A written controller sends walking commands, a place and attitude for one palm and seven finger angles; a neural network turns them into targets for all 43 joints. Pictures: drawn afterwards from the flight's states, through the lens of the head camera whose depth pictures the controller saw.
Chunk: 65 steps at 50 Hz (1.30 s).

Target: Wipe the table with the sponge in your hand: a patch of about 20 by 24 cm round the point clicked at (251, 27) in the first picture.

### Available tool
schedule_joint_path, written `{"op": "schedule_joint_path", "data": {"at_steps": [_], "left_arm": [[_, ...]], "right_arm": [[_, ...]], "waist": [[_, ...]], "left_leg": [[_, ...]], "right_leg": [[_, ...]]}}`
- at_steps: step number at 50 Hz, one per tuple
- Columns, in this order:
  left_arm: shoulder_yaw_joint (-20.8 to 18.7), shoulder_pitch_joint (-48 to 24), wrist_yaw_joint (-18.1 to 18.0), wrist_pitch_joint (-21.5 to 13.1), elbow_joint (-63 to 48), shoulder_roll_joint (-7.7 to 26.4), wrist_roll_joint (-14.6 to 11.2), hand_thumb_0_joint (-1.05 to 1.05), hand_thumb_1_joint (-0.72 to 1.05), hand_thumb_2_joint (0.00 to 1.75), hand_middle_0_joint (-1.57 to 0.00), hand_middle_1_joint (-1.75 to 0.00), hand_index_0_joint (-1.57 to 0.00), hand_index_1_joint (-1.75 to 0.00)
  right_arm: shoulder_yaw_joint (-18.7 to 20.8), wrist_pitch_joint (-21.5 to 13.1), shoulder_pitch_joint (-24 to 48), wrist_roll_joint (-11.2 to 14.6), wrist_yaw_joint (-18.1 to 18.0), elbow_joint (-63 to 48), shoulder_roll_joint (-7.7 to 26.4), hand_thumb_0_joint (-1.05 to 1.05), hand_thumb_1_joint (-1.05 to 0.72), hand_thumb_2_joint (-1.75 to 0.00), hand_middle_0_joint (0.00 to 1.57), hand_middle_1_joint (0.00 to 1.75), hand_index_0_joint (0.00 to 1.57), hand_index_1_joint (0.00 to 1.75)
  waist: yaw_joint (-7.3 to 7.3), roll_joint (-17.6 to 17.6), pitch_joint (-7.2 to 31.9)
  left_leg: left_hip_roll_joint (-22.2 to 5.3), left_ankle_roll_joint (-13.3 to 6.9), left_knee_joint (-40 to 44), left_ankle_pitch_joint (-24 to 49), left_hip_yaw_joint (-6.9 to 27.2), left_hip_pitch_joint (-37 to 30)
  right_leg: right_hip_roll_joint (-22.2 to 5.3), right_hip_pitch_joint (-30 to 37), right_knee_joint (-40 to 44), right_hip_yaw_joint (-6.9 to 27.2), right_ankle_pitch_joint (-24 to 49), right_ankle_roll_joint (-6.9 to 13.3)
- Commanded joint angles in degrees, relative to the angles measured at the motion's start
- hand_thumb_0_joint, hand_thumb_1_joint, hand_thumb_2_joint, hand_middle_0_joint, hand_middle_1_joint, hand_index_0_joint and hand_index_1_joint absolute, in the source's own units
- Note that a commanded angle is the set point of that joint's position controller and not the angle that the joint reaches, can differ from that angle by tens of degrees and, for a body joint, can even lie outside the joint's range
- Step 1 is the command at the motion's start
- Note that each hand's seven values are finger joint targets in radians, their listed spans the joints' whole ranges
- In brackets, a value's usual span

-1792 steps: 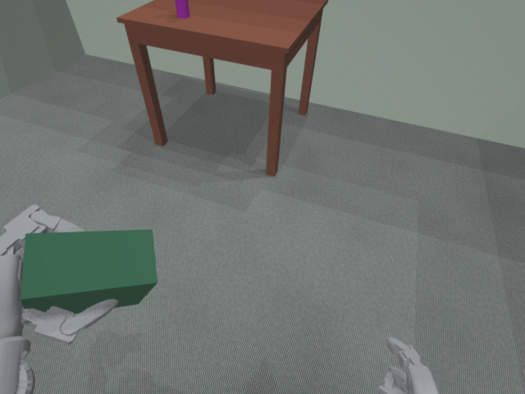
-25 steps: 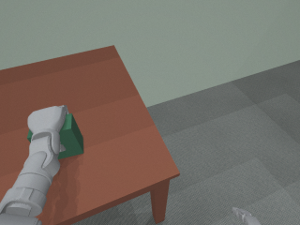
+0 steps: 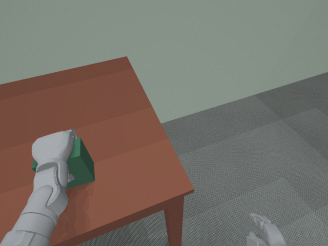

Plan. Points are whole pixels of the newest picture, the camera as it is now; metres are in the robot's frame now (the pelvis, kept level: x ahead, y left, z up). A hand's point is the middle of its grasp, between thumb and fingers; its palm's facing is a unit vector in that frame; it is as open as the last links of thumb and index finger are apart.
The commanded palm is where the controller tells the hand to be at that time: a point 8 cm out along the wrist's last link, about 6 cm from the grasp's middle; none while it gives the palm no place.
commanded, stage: wipe back along the first lane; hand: left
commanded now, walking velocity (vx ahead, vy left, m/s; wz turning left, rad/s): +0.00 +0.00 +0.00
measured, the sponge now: (69, 169) +0.30 +0.30 +0.00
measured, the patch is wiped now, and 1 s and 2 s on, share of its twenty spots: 1.00 1.00 1.00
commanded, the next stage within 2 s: lift the sponge slowly off the table in 0.94 s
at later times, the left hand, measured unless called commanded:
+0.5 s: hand (62, 176) +0.26 +0.28 +0.05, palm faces +0.02 -0.07 -1.00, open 10.2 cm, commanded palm +0.22 +0.26 +0.08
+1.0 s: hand (64, 193) +0.22 +0.25 +0.05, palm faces +0.03 -0.10 -0.99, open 10.2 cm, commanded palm +0.17 +0.24 +0.08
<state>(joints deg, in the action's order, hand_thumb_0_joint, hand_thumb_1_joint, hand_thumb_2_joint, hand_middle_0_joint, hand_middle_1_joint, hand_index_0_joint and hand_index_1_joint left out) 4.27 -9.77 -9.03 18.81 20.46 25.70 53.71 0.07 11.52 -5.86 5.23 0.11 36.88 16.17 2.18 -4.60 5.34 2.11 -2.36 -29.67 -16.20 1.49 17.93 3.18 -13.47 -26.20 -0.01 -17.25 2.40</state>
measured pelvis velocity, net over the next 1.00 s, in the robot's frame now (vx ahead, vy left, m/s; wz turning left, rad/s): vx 0.00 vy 0.00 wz -0.02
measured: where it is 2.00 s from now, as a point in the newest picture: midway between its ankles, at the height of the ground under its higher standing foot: outside the picture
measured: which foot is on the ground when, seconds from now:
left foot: down 0.00-1.00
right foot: down 0.00-1.00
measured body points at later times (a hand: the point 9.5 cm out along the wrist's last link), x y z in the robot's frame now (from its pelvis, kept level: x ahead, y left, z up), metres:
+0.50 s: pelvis +0.00 +0.01 +0.00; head -0.01 -0.03 +0.45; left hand +0.26 +0.28 +0.10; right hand +0.21 -0.22 -0.10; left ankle -0.01 +0.09 -0.74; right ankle -0.05 -0.10 -0.74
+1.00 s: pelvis +0.00 +0.00 +0.00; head -0.01 -0.04 +0.45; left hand +0.21 +0.25 +0.10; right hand +0.23 -0.21 -0.09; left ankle -0.01 +0.09 -0.74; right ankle -0.05 -0.10 -0.74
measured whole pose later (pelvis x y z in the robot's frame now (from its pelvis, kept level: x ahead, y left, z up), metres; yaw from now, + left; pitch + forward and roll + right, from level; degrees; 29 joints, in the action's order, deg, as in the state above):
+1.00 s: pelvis +0.00 +0.00 +0.00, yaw -1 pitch +1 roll +0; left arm 8.9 15.9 -11.0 25.1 -8.7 21.6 54.3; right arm -0.6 10.5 -2.0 4.8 1.9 35.6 15.0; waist 4.7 -6.0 4.4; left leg 2.4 -2.5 -29.5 -16.9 0.0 13.7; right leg 2.9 -10.5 -27.8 1.5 -18.4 2.1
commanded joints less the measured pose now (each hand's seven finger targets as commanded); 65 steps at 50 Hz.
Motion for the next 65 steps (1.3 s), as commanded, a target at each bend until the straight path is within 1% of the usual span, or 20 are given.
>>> {"op": "schedule_joint_path", "data": {"at_steps": [1, 6, 16, 18, 20, 23, 25, 28, 29, 34, 37, 41, 46, 48, 49, 52, 58, 59, 63, 65], "left_arm": [[-2.24, 2.12, 1.43, -0.49, -6.38, 6.58, -1.26, 0.00, 0.10, 1.30, -1.20, -1.60, -1.20, -1.60], [-2.31, 3.13, 1.12, 1.57, -9.60, 6.69, -1.54, 0.00, 0.10, 1.30, -1.20, -1.60, -1.20, -1.60], [-0.69, 9.58, 1.32, 3.27, -15.92, 3.90, -1.99, 0.00, 0.10, 1.30, -1.20, -1.60, -1.20, -1.60], [-0.86, 10.25, 1.35, 3.62, -17.88, 3.81, -2.07, 0.00, 0.10, 1.30, -1.20, -1.60, -1.20, -1.60], [0.98, 12.56, 1.09, 3.62, -19.18, 1.50, -2.08, 0.00, 0.10, 1.30, -1.20, -1.60, -1.20, -1.60], [-0.42, 13.26, 0.98, 4.26, -21.08, 3.06, -2.26, 0.00, 0.10, 1.30, -1.20, -1.60, -1.20, -1.60], [1.85, 13.60, 0.79, 4.87, -21.54, 0.66, -2.17, 0.00, 0.10, 1.30, -1.20, -1.60, -1.20, -1.60], [1.06, 15.45, 0.59, 5.37, -23.11, 1.53, -1.97, 0.00, 0.10, 1.30, -1.20, -1.60, -1.20, -1.60], [3.77, 15.14, 0.68, 5.47, -23.58, -0.94, -1.99, 0.00, 0.10, 1.30, -1.20, -1.60, -1.20, -1.60], [4.60, 19.29, 0.67, 5.71, -26.51, -1.83, -2.21, 0.00, 0.10, 1.30, -1.20, -1.60, -1.20, -1.60], [4.53, 21.09, 0.66, 5.87, -27.12, -1.74, -2.38, 0.00, 0.10, 1.30, -1.20, -1.60, -1.20, -1.60], [2.35, 24.93, 0.20, 5.94, -28.50, -0.02, -2.77, 0.00, 0.10, 1.30, -1.20, -1.60, -1.20, -1.60], [5.53, 28.17, 0.24, 5.90, -31.88, -2.60, -2.35, 0.00, 0.10, 1.30, -1.20, -1.60, -1.20, -1.60], [3.58, 28.13, -0.01, 6.23, -32.99, -0.38, -2.23, 0.00, 0.10, 1.30, -1.20, -1.60, -1.20, -1.60], [5.31, 27.19, -0.11, 6.22, -32.88, -2.24, -2.08, 0.00, 0.10, 1.30, -1.20, -1.60, -1.20, -1.60], [5.36, 24.71, -0.45, 6.47, -31.37, -1.88, -1.29, 0.00, 0.10, 1.30, -1.20, -1.60, -1.20, -1.60], [4.14, 23.13, -0.43, 6.53, -35.87, -0.16, -1.30, 0.00, 0.10, 1.30, -1.20, -1.60, -1.20, -1.60], [5.55, 21.66, -0.34, 6.49, -36.07, -1.33, -1.24, 0.00, 0.10, 1.30, -1.20, -1.60, -1.20, -1.60], [3.83, 21.05, -0.08, 6.22, -38.76, 1.05, -0.87, 0.00, 0.10, 1.30, -1.20, -1.60, -1.20, -1.60], [3.30, 20.51, -0.12, 6.27, -37.00, 1.31, -0.99, 0.00, 0.10, 1.30, -1.20, -1.60, -1.20, -1.60]], "right_arm": [[2.11, -3.21, 8.27, -0.22, 0.18, -8.90, 6.98, 0.00, -0.90, -0.90, 0.20, 0.30, 0.20, 0.30], [1.97, -3.15, 9.60, -0.11, -0.12, -8.85, 6.93, 0.00, -0.90, -0.90, 0.20, 0.30, 0.20, 0.30], [1.67, -3.83, 11.19, -0.27, 0.00, -9.79, 6.24, 0.00, -0.90, -0.90, 0.20, 0.30, 0.20, 0.30], [1.55, -3.83, 11.99, -0.35, 0.09, -10.13, 6.22, 0.00, -0.90, -0.90, 0.20, 0.30, 0.20, 0.30], [1.60, -4.11, 12.05, -0.33, 0.34, -10.16, 5.78, 0.00, -0.90, -0.90, 0.20, 0.30, 0.20, 0.30], [1.49, -3.99, 12.71, -0.37, 0.33, -10.27, 6.10, 0.00, -0.90, -0.90, 0.20, 0.30, 0.20, 0.30], [1.47, -4.04, 12.89, -0.30, 0.37, -10.30, 5.73, 0.00, -0.90, -0.90, 0.20, 0.30, 0.20, 0.30], [1.38, -4.15, 13.60, -0.33, 0.50, -10.40, 5.74, 0.00, -0.90, -0.90, 0.20, 0.30, 0.20, 0.30], [1.24, -4.16, 13.49, -0.36, 0.52, -10.47, 5.32, 0.00, -0.90, -0.90, 0.20, 0.30, 0.20, 0.30], [1.31, -4.24, 14.05, -0.39, 1.03, -10.94, 5.04, 0.00, -0.90, -0.90, 0.20, 0.30, 0.20, 0.30], [1.08, -4.27, 14.34, -0.35, 1.23, -10.91, 4.98, 0.00, -0.90, -0.90, 0.20, 0.30, 0.20, 0.30], [1.08, -4.30, 14.76, -0.32, 1.27, -10.89, 4.77, 0.00, -0.90, -0.90, 0.20, 0.30, 0.20, 0.30], [1.08, -4.35, 15.29, -0.34, 1.95, -11.31, 4.44, 0.00, -0.90, -0.90, 0.20, 0.30, 0.20, 0.30], [1.16, -4.22, 15.96, -0.35, 1.95, -11.28, 4.74, 0.00, -0.90, -0.90, 0.20, 0.30, 0.20, 0.30], [1.07, -4.25, 15.82, -0.38, 1.87, -11.15, 4.38, 0.00, -0.90, -0.90, 0.20, 0.30, 0.20, 0.30], [1.07, -4.33, 15.63, -0.42, 1.60, -10.80, 4.74, 0.00, -0.90, -0.90, 0.20, 0.30, 0.20, 0.30], [1.33, -4.44, 16.70, -0.74, 1.38, -11.20, 4.64, 0.00, -0.90, -0.90, 0.20, 0.30, 0.20, 0.30], [1.26, -4.39, 16.49, -0.77, 1.37, -11.02, 4.35, 0.00, -0.90, -0.90, 0.20, 0.30, 0.20, 0.30], [1.26, -4.56, 17.22, -0.93, 1.40, -11.28, 4.49, 0.00, -0.90, -0.90, 0.20, 0.30, 0.20, 0.30], [1.06, -4.70, 16.69, -0.95, 1.10, -10.81, 4.28, 0.00, -0.90, -0.90, 0.20, 0.30, 0.20, 0.30]], "waist": [[1.33, 6.93, 8.59], [1.20, 6.81, 5.66], [1.92, 7.60, 5.72], [2.22, 6.12, 5.74], [2.13, 6.35, 5.83], [2.31, 7.20, 5.36], [2.09, 6.69, 4.13], [2.64, 5.94, 4.64], [2.11, 6.03, 4.66], [2.52, 6.95, 5.77], [2.67, 7.59, 3.80], [3.29, 8.45, 3.70], [3.08, 7.22, 3.01], [3.42, 6.94, 2.39], [3.00, 6.99, 2.74], [2.94, 7.83, 1.65], [3.52, 6.66, 4.85], [2.87, 6.70, 4.37], [3.49, 4.61, 3.91], [3.28, 6.35, 2.39]], "left_leg": [[0.22, -0.96, 1.50, 18.45, 0.95, -3.41], [0.11, -0.98, 2.35, 16.25, 0.84, -3.28], [-0.27, -0.72, 2.70, 17.10, 1.37, -4.48], [-0.44, -0.66, 3.13, 16.95, 1.60, -4.85], [-0.47, -0.58, 2.66, 18.05, 1.54, -5.42], [-0.63, -0.51, 3.07, 16.91, 1.77, -4.96], [-0.76, -0.54, 3.24, 16.48, 1.72, -5.30], [-0.85, -0.38, 3.29, 17.02, 2.10, -5.71], [-0.82, -0.51, 3.18, 16.85, 1.85, -6.08], [-0.82, -0.54, 2.76, 17.92, 1.92, -6.41], [-0.89, -0.54, 2.86, 17.42, 1.84, -5.75], [-0.83, -0.53, 2.81, 17.31, 1.70, -5.52], [-0.99, -0.56, 2.72, 17.53, 1.77, -6.00], [-1.12, -0.52, 3.22, 16.29, 2.14, -5.87], [-0.93, -0.64, 2.94, 16.13, 1.62, -5.84], [-1.02, -0.64, 3.21, 14.68, 1.90, -5.44], [-0.65, -0.98, 3.22, 16.24, 2.14, -7.49], [-0.71, -1.09, 3.18, 15.89, 1.90, -7.50], [-0.67, -1.15, 3.84, 15.95, 2.25, -8.37], [-0.63, -1.23, 3.96, 14.95, 1.92, -7.85]], "right_leg": [[-0.86, 6.65, 0.80, 2.66, 26.92, 1.76], [-0.78, 5.36, 1.57, 2.67, 23.50, 1.59], [-0.66, 5.77, 1.16, 2.59, 23.06, 1.63], [-0.55, 5.66, 1.24, 3.16, 22.28, 1.87], [-0.51, 5.46, 0.89, 2.36, 22.89, 1.73], [-0.44, 5.55, 0.95, 3.36, 22.42, 1.80], [-0.41, 4.44, 1.06, 2.26, 20.43, 1.67], [-0.30, 4.68, 0.93, 3.09, 20.64, 1.95], [-0.47, 4.63, 0.87, 2.37, 20.37, 1.70], [-0.58, 5.83, 0.31, 2.78, 22.30, 1.66], [-0.61, 5.39, 0.52, 2.69, 22.64, 1.58], [-0.64, 6.34, 0.39, 3.32, 23.38, 1.52], [-0.56, 5.50, 0.33, 3.35, 22.65, 1.55], [-0.30, 5.30, 0.57, 4.38, 21.22, 1.81], [-0.51, 5.32, 0.45, 3.88, 21.35, 1.62], [-0.30, 3.81, 0.78, 3.84, 19.12, 1.65], [-0.38, 6.32, 0.63, 5.15, 21.03, 1.91], [-0.54, 5.92, 0.66, 4.39, 20.47, 1.73], [-0.26, 6.21, 1.29, 5.41, 19.81, 2.04], [-0.33, 5.92, 1.74, 4.71, 18.76, 1.83]]}}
